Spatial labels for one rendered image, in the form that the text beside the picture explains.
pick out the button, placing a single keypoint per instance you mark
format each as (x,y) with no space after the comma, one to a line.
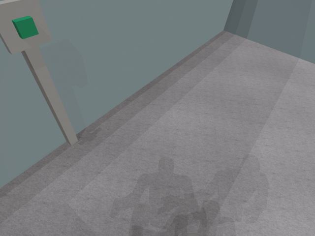
(25,27)

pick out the panel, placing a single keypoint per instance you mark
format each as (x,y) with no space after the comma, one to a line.
(14,9)

